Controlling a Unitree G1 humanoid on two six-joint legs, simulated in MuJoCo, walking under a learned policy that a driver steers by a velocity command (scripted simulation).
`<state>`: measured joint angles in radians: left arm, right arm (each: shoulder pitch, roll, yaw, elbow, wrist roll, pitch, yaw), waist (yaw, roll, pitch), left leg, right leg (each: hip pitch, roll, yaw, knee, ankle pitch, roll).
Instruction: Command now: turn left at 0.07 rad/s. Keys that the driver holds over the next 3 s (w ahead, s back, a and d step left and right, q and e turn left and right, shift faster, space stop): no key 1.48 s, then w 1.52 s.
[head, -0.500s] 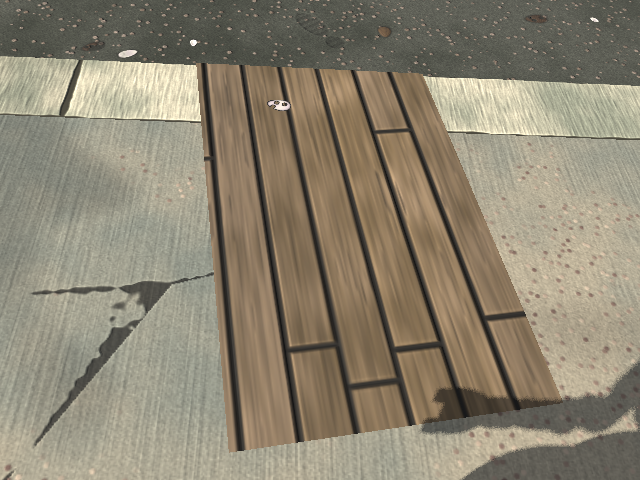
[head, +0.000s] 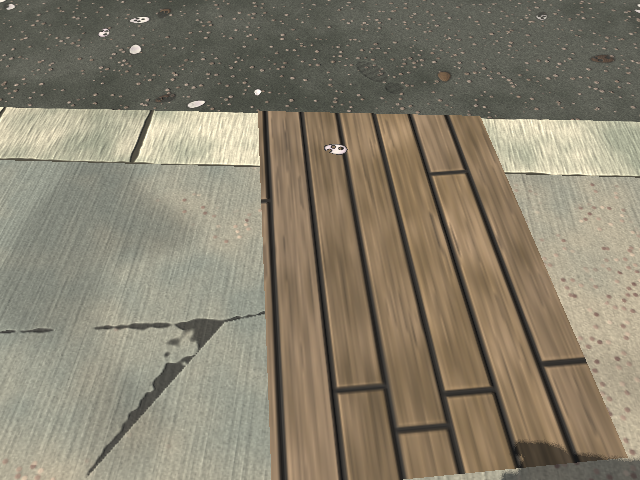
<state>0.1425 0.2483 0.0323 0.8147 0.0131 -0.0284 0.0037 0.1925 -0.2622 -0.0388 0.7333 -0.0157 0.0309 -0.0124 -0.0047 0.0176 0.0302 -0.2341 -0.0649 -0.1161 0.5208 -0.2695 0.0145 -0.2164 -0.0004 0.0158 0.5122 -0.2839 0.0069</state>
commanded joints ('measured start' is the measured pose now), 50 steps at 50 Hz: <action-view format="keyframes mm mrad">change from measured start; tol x2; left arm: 1 -24 131 25 -52 -3 -9 9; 32 14 118 -2 159 -9 -4 12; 50 67 106 -11 213 -11 1 18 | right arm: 1 -19 -104 -31 -57 2 -18 -5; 17 27 -98 -33 27 4 -25 -25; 50 52 -73 -12 276 12 -30 -39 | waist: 1 10 -36 -54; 7 12 -1 -47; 50 16 -19 6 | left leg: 1 3 71 -60 -60 178 21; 23 64 73 -48 -84 215 -2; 50 53 65 -11 -117 182 -21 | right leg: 1 27 -78 75 -80 143 -40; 50 15 -30 58 -149 106 -54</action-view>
